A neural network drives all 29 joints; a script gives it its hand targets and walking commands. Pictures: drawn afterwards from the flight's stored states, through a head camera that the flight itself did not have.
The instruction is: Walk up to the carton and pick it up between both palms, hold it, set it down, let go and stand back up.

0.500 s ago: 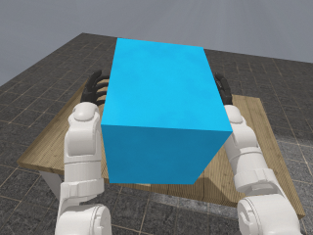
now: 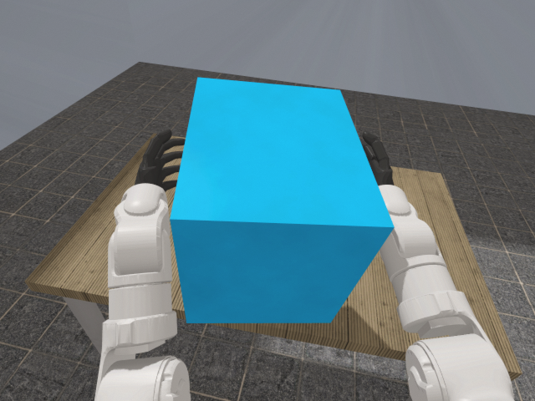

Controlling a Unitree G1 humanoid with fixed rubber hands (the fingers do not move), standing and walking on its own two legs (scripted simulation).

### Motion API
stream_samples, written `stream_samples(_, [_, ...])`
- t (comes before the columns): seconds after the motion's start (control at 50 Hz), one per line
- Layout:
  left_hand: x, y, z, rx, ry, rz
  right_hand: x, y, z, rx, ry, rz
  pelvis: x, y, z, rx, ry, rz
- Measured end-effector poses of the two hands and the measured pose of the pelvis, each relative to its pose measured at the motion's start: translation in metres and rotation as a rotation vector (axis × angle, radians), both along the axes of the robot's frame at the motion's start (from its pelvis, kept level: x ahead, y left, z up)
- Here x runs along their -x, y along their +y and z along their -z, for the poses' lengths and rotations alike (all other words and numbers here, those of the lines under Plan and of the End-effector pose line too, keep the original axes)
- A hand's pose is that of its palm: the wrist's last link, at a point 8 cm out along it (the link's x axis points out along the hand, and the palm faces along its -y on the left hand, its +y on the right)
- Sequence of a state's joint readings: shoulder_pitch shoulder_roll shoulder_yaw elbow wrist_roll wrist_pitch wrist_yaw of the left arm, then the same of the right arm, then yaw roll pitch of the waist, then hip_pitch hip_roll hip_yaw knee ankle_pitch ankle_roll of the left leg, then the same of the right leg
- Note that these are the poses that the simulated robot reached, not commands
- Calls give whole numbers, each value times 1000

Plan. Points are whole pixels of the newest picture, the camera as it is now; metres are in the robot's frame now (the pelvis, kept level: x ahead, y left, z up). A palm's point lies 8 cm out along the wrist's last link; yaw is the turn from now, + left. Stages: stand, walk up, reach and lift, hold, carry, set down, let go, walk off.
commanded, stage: hold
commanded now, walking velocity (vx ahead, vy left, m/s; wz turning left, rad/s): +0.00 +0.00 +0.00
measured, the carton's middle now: (265, 203) +0.37 +0.01 +0.14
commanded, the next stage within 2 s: none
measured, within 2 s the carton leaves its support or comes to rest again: neither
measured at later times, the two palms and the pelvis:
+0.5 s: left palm (152, 185) +0.35 +0.16 +0.20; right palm (377, 182) +0.36 -0.16 +0.19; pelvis +0.00 +0.00 +0.00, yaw +0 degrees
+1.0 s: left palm (153, 183) +0.35 +0.16 +0.20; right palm (378, 183) +0.36 -0.16 +0.19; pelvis +0.00 +0.00 +0.00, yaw +0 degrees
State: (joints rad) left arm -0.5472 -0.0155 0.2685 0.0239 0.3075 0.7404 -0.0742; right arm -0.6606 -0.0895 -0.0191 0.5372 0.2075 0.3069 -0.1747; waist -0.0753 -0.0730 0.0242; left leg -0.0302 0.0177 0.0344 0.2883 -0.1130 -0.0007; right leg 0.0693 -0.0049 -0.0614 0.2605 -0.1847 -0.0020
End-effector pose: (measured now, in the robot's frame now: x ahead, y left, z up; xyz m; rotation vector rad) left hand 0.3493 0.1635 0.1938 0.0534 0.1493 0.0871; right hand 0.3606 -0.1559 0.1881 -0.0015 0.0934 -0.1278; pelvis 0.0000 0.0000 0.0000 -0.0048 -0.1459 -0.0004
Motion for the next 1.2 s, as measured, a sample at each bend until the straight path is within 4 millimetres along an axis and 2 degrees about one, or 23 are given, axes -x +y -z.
stream_samples(0.1, [0, -3, 1, -9, -3, 6, 2, -3, 4, -2, -4, 4, 2, 0, 0, 2, 11, 2])
stream_samples(0.26, [0, -4, -9, 6, -30, -4, 1, -4, -7, 7, -30, 3, 2, -1, 0, -1, 11, 9])
stream_samples(0.44, [0, -1, -1, 12, -1, -6, -2, -1, -3, 18, -2, -7, 1, -4, 0, -1, 1, -1])
stream_samples(0.58, [0, -1, -5, 4, -27, 2, 0, -1, -7, 5, -29, 2, 0, -2, 0, 0, 3, -3])
stream_samples(0.76, [-1, -1, -1, 1, -1, 2, 1, -1, 1, 8, -3, 1, 1, 0, 0, 0, 4, 4])
stream_samples(0.92, [0, -1, -6, 2, -27, -3, 0, 0, -6, 5, -28, 0, 2, -1, 0, 1, 11, 4])
stream_samples(1.1, [-1, -3, 0, 4, 1, -2, -1, -3, 0, 12, -2, -2, 1, -2, 0, 0, 3, 2])
stream_samples(1.2, [0, -3, -3, 1, -21, 0, 0, -3, -4, 9, -25, -1, 0, -2, 0, 1, 4, -1])
